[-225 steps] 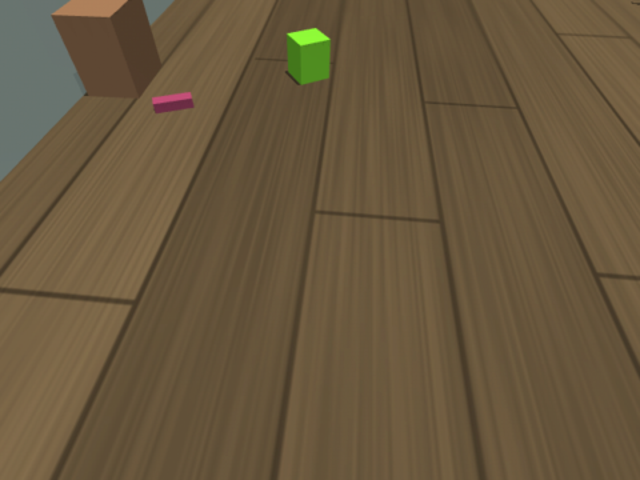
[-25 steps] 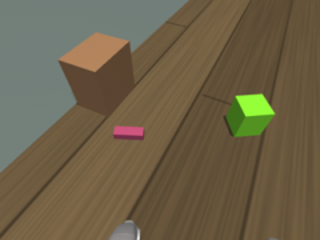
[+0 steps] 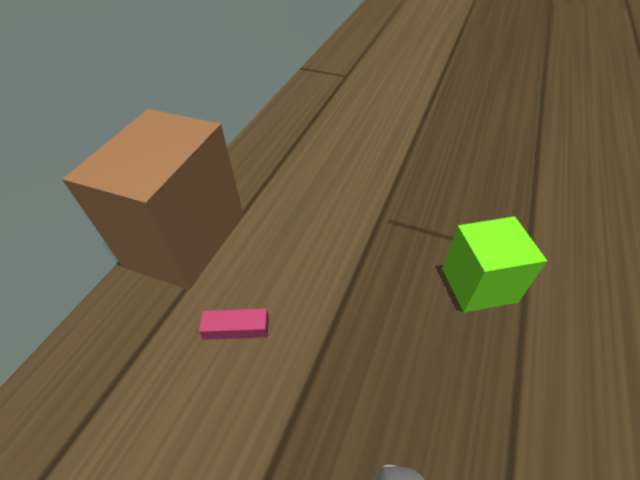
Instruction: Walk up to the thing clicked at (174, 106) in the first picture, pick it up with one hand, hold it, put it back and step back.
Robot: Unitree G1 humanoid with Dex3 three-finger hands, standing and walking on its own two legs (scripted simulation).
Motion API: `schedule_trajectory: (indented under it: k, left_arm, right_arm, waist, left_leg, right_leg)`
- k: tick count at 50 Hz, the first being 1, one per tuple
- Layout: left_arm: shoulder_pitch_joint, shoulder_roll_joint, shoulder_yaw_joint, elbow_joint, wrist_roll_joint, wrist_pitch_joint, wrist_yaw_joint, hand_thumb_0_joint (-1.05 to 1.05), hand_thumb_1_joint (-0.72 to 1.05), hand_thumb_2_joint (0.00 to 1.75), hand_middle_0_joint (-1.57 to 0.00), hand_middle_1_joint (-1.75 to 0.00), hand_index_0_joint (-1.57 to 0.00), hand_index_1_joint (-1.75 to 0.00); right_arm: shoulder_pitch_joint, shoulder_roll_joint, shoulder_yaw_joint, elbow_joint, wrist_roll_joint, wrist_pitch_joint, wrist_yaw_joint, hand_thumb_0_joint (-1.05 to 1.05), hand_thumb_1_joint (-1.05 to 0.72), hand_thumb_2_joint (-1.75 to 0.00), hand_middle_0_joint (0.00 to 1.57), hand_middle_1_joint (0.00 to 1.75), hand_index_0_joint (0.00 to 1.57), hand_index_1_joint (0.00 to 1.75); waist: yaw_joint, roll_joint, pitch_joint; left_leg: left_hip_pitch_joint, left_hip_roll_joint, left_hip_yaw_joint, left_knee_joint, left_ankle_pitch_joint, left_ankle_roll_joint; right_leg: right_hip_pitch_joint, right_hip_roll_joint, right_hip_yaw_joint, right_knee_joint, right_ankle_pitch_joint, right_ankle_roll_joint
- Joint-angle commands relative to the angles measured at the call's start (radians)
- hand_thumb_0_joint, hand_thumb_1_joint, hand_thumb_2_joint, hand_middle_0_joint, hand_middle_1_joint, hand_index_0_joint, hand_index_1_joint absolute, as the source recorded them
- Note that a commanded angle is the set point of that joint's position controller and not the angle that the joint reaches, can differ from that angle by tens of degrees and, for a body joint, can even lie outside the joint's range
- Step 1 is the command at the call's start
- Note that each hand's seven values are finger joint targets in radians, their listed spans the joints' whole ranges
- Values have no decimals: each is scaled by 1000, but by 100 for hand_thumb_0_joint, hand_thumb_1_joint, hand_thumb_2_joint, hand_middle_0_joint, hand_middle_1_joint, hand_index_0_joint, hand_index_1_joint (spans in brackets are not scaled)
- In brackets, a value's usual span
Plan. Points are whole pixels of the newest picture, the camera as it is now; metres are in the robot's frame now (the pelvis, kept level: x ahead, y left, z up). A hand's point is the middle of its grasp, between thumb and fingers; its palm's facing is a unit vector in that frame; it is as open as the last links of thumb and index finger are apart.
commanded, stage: walk up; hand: left
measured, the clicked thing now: (235, 324) +0.71 +0.30 -0.73
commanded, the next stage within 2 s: none
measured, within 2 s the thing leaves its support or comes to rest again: neither
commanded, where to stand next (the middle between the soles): +0.28 +0.02 m, yaw +0 degrees
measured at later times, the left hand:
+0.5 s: hand out of the picture +0.16 +0.31 -0.15, palm faces +0.01 -0.93 -0.37, open 7.4 cm
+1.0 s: hand (140, 396) +0.27 +0.29 -0.14, palm faces -0.03 -0.93 -0.37, open 7.4 cm
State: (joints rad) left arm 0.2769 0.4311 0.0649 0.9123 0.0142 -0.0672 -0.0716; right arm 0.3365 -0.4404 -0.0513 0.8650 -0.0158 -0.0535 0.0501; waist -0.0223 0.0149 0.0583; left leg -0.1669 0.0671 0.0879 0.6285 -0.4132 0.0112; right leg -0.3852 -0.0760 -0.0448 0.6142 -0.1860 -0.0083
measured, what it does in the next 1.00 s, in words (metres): walks ahead: left foot, then right foot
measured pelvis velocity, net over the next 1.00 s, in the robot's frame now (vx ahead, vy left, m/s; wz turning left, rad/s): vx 0.19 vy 0.03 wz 0.00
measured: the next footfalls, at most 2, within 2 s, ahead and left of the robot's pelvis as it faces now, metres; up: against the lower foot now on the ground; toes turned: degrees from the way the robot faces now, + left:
left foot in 0.44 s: +0.27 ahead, +0.14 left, +0.00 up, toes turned +5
right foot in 0.78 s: +0.29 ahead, -0.10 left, +0.00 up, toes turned -2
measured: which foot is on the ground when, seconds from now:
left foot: down 0.00-0.00, up 0.02-0.42, down 0.44-1.00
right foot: down 0.00-0.44, up 0.46-0.76, down 0.78-1.00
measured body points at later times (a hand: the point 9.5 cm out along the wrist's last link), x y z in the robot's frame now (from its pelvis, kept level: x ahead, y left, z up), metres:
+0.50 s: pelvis +0.14 +0.03 +0.00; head +0.17 +0.05 +0.45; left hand +0.16 +0.36 -0.13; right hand +0.27 -0.28 -0.10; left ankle +0.23 +0.14 -0.72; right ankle +0.10 -0.12 -0.69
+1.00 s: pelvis +0.19 +0.03 +0.01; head +0.21 +0.02 +0.46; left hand +0.27 +0.33 -0.11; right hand +0.28 -0.26 -0.13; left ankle +0.23 +0.14 -0.72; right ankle +0.25 -0.10 -0.72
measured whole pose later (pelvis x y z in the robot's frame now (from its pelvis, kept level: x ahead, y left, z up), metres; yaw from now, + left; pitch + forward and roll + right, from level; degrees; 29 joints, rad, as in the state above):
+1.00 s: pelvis +0.19 +0.03 +0.01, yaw +0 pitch -3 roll +0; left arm 0.15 0.36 -0.01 1.03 0.00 -0.02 -0.01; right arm 0.13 -0.36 0.01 1.02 0.00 0.00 0.02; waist 0.00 0.03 0.09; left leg -0.27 0.03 0.08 0.57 -0.26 0.01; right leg -0.30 -0.03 -0.02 0.57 -0.22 0.01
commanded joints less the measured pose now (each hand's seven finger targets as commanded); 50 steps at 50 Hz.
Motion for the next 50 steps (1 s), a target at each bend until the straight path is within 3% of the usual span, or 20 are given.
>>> schedule_trajectory:
  k: [1,2,3,7,14,18,20,21,22,23,24,25,28,36,38,40,41,42,45,50]
  left_arm:
    - [237,372,96,-32,-1,-45,48,0,90,90,-20,-30,-20,-30]
    - [161,346,86,-61,-19,-42,50,0,90,90,-20,-30,-20,-30]
    - [112,311,76,-72,-29,-43,55,0,90,90,-20,-30,-20,-30]
    - [62,252,56,-95,-20,-49,61,0,90,90,-20,-30,-20,-30]
    - [119,265,64,-114,-10,-50,61,0,90,90,-20,-30,-20,-30]
    - [79,270,47,-130,-10,-38,68,0,90,90,-20,-30,-20,-30]
    - [43,254,32,-139,-13,-28,72,0,90,90,-20,-30,-20,-30]
    - [71,207,13,-142,-14,-24,72,0,90,90,-20,-30,-20,-30]
    - [115,135,-7,-155,-23,-25,71,0,90,90,-20,-30,-20,-30]
    - [130,183,9,-135,-26,-12,83,0,90,90,-20,-30,-20,-30]
    - [96,228,12,-111,-12,-1,92,0,90,90,-20,-30,-20,-30]
    - [99,228,13,-99,-17,4,88,0,90,90,-20,-30,-20,-30]
    - [179,202,14,-35,-20,10,78,0,90,90,-20,-30,-20,-30]
    - [86,141,13,13,-14,26,89,0,90,90,-20,-30,-20,-30]
    - [69,161,17,23,-4,17,91,0,90,90,-20,-30,-20,-30]
    - [-42,236,22,-6,8,1,94,0,90,90,-20,-30,-20,-30]
    - [-108,261,17,-2,-5,7,89,0,90,90,-20,-30,-20,-30]
    - [-157,237,6,-11,-4,11,85,0,90,90,-20,-30,-20,-30]
    - [-138,168,-22,32,-13,22,81,0,90,90,-20,-30,-20,-30]
    - [-173,164,-22,84,-17,20,75,0,90,90,-20,-30,-20,-30]
  right_arm:
    - [-78,-156,-40,-123,7,-18,-19,0,-90,-90,20,30,20,30]
    - [-84,-210,-54,-94,6,-7,-30,0,-90,-90,20,30,20,30]
    - [-52,-211,-56,-63,20,-3,-28,0,-90,-90,20,30,20,30]
    - [11,-178,-58,-10,10,9,-7,0,-90,-90,20,30,20,30]
    - [-147,-142,-58,-73,-8,13,25,0,-90,-90,20,30,20,30]
    - [-152,-127,-59,-69,-5,7,18,0,-90,-90,20,30,20,30]
    - [-70,-136,-64,-43,-3,-1,8,0,-90,-90,20,30,20,30]
    - [21,-187,-80,-13,-5,-9,-3,0,-90,-90,20,30,20,30]
    - [95,-288,-109,-16,-13,-15,-16,0,-90,-90,20,30,20,30]
    - [73,-334,-117,-40,11,-11,-18,0,-90,-90,20,30,20,30]
    - [38,-311,-119,-43,23,-4,-20,0,-90,-90,20,30,20,30]
    - [-9,-268,-101,-60,25,-3,-26,0,-90,-90,20,30,20,30]
    - [-117,-219,-71,-79,15,-7,-34,0,-90,-90,20,30,20,30]
    - [-186,-190,-40,-70,17,17,-45,0,-90,-90,20,30,20,30]
    - [-214,-155,-20,-66,28,28,-46,0,-90,-90,20,30,20,30]
    - [-168,-88,1,-44,36,34,-45,0,-90,-90,20,30,20,30]
    - [-172,-116,-10,-7,36,43,-52,0,-90,-90,20,30,20,30]
    - [-153,-131,-15,25,28,43,-53,0,-90,-90,20,30,20,30]
    - [-222,-169,-16,61,24,30,-44,0,-90,-90,20,30,20,30]
    - [-259,-143,9,131,19,23,-38,0,-90,-90,20,30,20,30]
  waist:
    - [145,-330,-57]
    - [110,-179,3]
    - [81,-114,25]
    - [35,-158,-12]
    - [79,-142,13]
    - [49,-141,2]
    - [-8,-88,-39]
    - [-43,45,-106]
    - [-62,289,-165]
    - [-54,266,-136]
    - [-42,142,-79]
    - [-14,81,-37]
    - [45,163,-13]
    - [47,132,-84]
    - [68,69,-97]
    - [9,-127,-57]
    - [5,-165,-40]
    - [-15,-144,-38]
    - [13,-67,-54]
    - [28,-63,-52]
  left_leg:
    - [-571,-92,-58,523,-145,35]
    - [-552,-22,-162,556,-88,26]
    - [-518,-2,-194,542,-6,24]
    - [-397,17,-144,405,95,4]
    - [-354,31,-78,108,181,-7]
    - [-200,-2,-32,23,204,4]
    - [-27,-31,-23,-76,259,28]
    - [119,-28,-66,-126,212,59]
    - [224,205,-395,-225,187,131]
    - [225,345,-666,-343,129,247]
    - [106,349,-629,-331,121,273]
    - [38,300,-507,-322,171,249]
    - [-98,183,-254,-300,243,188]
    - [-165,195,-199,-144,466,188]
    - [-214,150,-169,-67,341,121]
    - [-263,34,-109,25,116,23]
    - [-120,-32,-76,70,-42,21]
    - [-34,-13,-97,27,-14,22]
    - [-43,86,-207,-198,24,54]
    - [-84,61,-162,-258,77,33]
  right_leg:
    - [431,-359,719,-406,-336,-214]
    - [331,-375,683,-396,-314,-224]
    - [305,-309,542,-379,-232,-187]
    - [240,-200,238,-338,45,-184]
    - [224,-190,151,-325,2,-204]
    - [143,-193,102,-227,139,-191]
    - [85,-168,65,-76,203,-149]
    - [43,-110,19,123,203,-110]
    - [-100,-4,-50,411,-15,-38]
    - [-246,91,-11,493,-383,-32]
    - [-237,35,76,568,-378,-37]
    - [-212,22,107,564,-337,-37]
    - [-97,-15,66,411,-215,-24]
    - [126,36,4,83,-89,0]
    - [223,34,32,-68,7,-25]
    - [165,-176,352,-229,42,-104]
    - [-13,-243,393,-262,-29,-189]
    - [-66,-215,358,-238,-42,-169]
    - [-6,-59,172,-177,-107,-37]
    - [124,-67,187,-238,-88,-40]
